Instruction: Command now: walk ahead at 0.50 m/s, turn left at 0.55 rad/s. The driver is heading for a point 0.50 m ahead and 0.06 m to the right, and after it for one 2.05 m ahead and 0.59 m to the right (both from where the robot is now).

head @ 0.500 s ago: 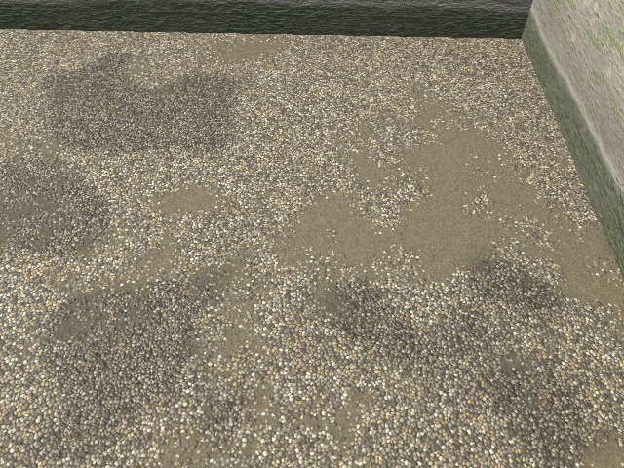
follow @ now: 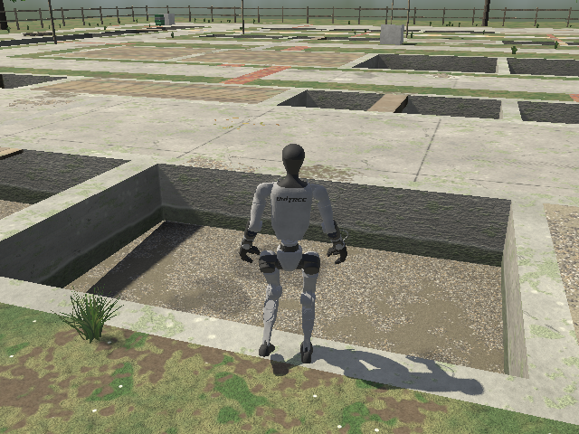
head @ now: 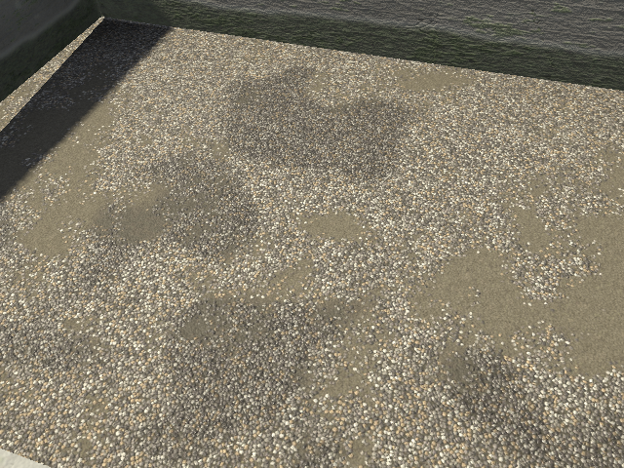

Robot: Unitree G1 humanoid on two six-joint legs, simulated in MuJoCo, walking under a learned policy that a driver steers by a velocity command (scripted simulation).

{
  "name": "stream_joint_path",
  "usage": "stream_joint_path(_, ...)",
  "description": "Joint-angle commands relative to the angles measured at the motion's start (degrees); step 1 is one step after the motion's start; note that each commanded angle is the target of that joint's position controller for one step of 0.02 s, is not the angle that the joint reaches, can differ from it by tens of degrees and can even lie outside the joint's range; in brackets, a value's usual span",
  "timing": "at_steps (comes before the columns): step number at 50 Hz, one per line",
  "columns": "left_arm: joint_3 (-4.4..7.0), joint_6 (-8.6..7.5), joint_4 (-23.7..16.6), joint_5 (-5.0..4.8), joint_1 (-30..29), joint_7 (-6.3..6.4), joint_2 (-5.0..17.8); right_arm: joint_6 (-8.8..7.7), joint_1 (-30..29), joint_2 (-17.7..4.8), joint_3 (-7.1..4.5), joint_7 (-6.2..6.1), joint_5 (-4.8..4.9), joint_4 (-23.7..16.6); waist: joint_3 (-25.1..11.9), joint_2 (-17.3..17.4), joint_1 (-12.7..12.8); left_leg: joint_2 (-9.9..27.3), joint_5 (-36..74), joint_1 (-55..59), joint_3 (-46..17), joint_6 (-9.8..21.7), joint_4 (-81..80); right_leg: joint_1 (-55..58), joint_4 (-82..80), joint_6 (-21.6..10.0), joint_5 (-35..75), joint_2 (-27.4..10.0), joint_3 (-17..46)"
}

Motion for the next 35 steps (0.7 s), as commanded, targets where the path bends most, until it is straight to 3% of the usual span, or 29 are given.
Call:
stream_joint_path(1, 0.99, -1.48, -3.9, 0.17, -0.7, -0.95, 5.7, 0.79, 4.2, -1.9, -0.33, -0.51, -0.1, -2.4, -4.8, -9.7, -2.8, 2.0, 2.9, -1.7, -1.6, -1.3, 1.0, 3.3, -14.6, -7.2, 19.6, -14.5, 14.8)
stream_joint_path(6, 1.16, -1.63, -3.5, 0.03, -0.1, -1.65, 7.2, 1.24, -4.7, 0.4, 1.27, -0.23, -0.06, -4.1, -4.4, -7.7, -1.5, 4.0, 7.0, -4.8, -2.4, -1.2, -11.0, 5.3, -16.0, -8.0, 5.6, -15.6, 13.5)
stream_joint_path(8, 1.45, -1.23, -3.5, 0.04, -0.6, -1.79, 7.8, 0.78, -8.1, 1.3, 2.23, 0.31, 0.13, -5.1, -4.2, -8.7, -0.4, 5.6, 6.0, -0.4, 1.5, -0.8, -22.1, 4.1, -15.8, -7.3, 0.5, -14.4, 10.1)
stream_joint_path(11, 1.63, 1.0, -3.8, 0.59, -0.9, -1.78, 7.3, 0.19, -11.1, 2.9, 3.71, 1.28, 0.87, -6.6, -3.9, -11.1, 1.5, 5.8, 3.8, 8.7, 8.6, -0.1, -34.2, 1.4, -14.6, -7.2, -9.3, -13.0, 8.6)
stream_joint_path(13, 1.38, 2.77, -4.1, 0.23, -1.2, -1.59, 6.2, -0.23, -6.1, 3.9, 4.46, 1.61, -0.3, -5.0, -5.3, -8.6, 0.1, 4.2, 6.4, 19.4, 10.8, 1.8, -41.0, -2.2, -10.5, -4.3, -14.9, -10.4, 7.8)
stream_joint_path(14, 1.09, 3.18, -4.6, -0.14, -2.0, -1.39, 4.6, -0.71, -2.4, 3.2, 4.68, 1.65, -1.44, -4.7, -5.7, -4.6, -1.1, 8.1, 9.5, 24.0, 3.5, 3.7, -41.5, -6.5, -2.0, -2.0, -15.0, -7.5, 5.0)
stream_joint_path(15, -0.08, 2.86, -7.6, -0.52, -2.1, -2.02, 1.6, -1.04, -2.4, -4.1, 2.36, 1.53, -0.56, -3.8, -6.0, 12.4, -0.7, 13.8, 3.2, 22.4, -8.4, 7.7, -48.3, -11.1, 7.2, 2.0, -13.5, -0.1, -4.2)
stream_joint_path(16, 0.49, 2.66, -8.8, -0.41, -6.1, -2.02, 4.7, -1.05, 0.2, -6.4, 1.4, 1.5, 0.01, -3.7, -3.2, 17.1, -5.0, 20.0, -4.6, 21.1, -18.6, 11.9, -56.1, -16.7, 14.5, 2.9, -17.3, 1.0, -2.6)
stream_joint_path(17, 1.51, 2.43, -9.1, -0.68, -9.0, -1.92, 6.9, -1.41, 0.8, -5.4, 1.55, 1.07, -0.28, -3.5, -0.3, 12.3, -6.0, 21.9, -3.7, 19.7, -20.7, 13.9, -57.2, -19.2, 20.8, 3.4, -16.8, 0.5, 1.0)
stream_joint_path(18, 1.65, 2.28, -8.6, -1.16, -8.8, -1.85, 6.4, -1.86, -0.2, -4.2, 1.88, 0.56, -0.7, -3.4, -0.3, 8.7, -4.8, 22.2, 2.7, 18.2, -18.8, 14.5, -56.2, -18.4, 24.4, 3.9, -15.2, 0.5, 3.4)
stream_joint_path(21, 1.32, 2.46, -4.7, -0.56, -0.9, -1.98, 4.0, -4.02, -2.3, -1.5, 2.49, 0.09, -0.68, -1.6, -5.4, 5.7, -0.1, 19.8, 19.4, 15.9, -7.1, 12.2, -53.7, -7.6, 22.8, 2.9, -13.3, 1.1, 5.2)
stream_joint_path(22, 1.41, 2.86, -3.8, -0.4, 0.1, -2.1, 4.1, -4.51, -2.9, -0.5, 2.76, 0.29, -0.59, -1.3, -5.7, 5.4, 0.4, 18.9, 21.8, 15.0, -4.5, 11.5, -53.5, -4.3, 20.0, 2.5, -13.2, 1.2, 4.6)
stream_joint_path(23, 1.32, 3.41, -5.0, -0.48, -3.3, -1.61, 4.1, -4.63, -7.1, 0.3, 3.07, 0.17, -0.49, -2.6, -3.9, 3.9, 1.2, 17.9, 26.2, 12.4, -1.9, 10.3, -54.6, 0.0, 13.0, 2.3, -11.0, 1.2, 4.8)
stream_joint_path(25, 0.93, 4.68, -5.0, -0.21, -3.8, -1.56, 3.8, -4.26, -8.0, -0.5, 2.72, 0.29, -0.02, -2.5, -4.8, 5.1, 0.9, 17.2, 25.5, 14.6, -0.1, 9.2, -52.5, 4.5, 5.5, 2.1, -11.6, 2.1, 2.2)
stream_joint_path(27, 0.36, 5.03, -4.6, -0.32, -2.1, -1.7, 2.4, -3.14, -7.9, -1.5, 2.09, 0.02, 0.58, -2.5, -5.8, 3.5, 1.5, 16.6, 18.8, 15.3, 0.5, 7.4, -49.4, 10.2, -4.9, 0.7, -5.5, 2.8, 0.5)
stream_joint_path(28, 0.03, 4.88, -4.5, 0.03, -1.7, -1.92, 1.5, -2.43, -7.6, -1.2, 2.07, -0.26, 0.42, -2.4, -5.5, 1.9, 1.3, 14.9, 11.1, 14.7, 1.0, 5.0, -47.8, 14.0, -11.0, -0.2, -2.7, 2.7, 2.0)
stream_joint_path(29, -0.04, 4.46, -5.0, 0.85, -0.3, -1.96, 2.7, -1.9, -6.2, -0.4, 1.99, -0.36, 0.21, -2.5, -5.6, -4.2, 0.8, 12.2, 2.7, 9.8, 3.4, 2.6, -41.0, 19.5, -13.5, -1.6, 1.3, -4.0, 11.3)
stream_joint_path(30, 2.61, 4.72, -5.1, -1.51, -0.8, -1.8, 10.4, -1.07, -10.0, 0.7, 2.75, -0.41, 0.2, -5.7, -2.0, -16.9, 1.8, 4.5, -6.9, 0.9, 10.7, -0.7, -35.7, 16.7, -16.7, -5.5, 4.7, -10.1, 24.9)
stream_joint_path(31, 3.37, 4.84, -4.6, -1.74, 3.0, -1.85, 12.2, -0.5, -11.5, -2.4, 2.05, -0.84, -0.07, -6.1, 0.0, -17.2, 4.6, 3.8, -12.5, -5.2, 8.5, -1.4, -30.4, 18.8, -18.7, -9.4, 11.6, -14.1, 33.2)
stream_joint_path(32, 3.1, 4.71, -4.6, -1.11, 3.8, -1.53, 11.2, -0.3, -10.7, -3.1, 1.63, -1.03, 0.3, -5.2, -0.7, -13.7, 3.8, 4.5, -11.8, -7.4, 5.6, -1.8, -25.6, 21.2, -17.2, -12.2, 18.5, -15.3, 33.9)
stream_joint_path(34, 2.81, 4.13, -5.3, -1.02, 1.3, -0.47, 9.7, -0.68, -9.3, -4.8, 0.89, -0.84, 0.4, -3.3, -1.7, -7.7, 0.6, 5.4, -5.5, -5.9, 3.9, -3.0, -19.8, 18.2, -15.1, -14.3, 28.7, -13.0, 27.9)
stream_joint_path(35, 2.74, 3.76, -5.7, -1.02, -0.4, -0.35, 9.2, -0.74, -8.5, -4.4, 0.93, -0.91, -0.04, -2.7, -3.5, -7.6, -0.5, 5.9, -3.8, -3.7, 3.8, -3.2, -19.9, 17.3, -14.4, -13.8, 33.4, -11.6, 26.0)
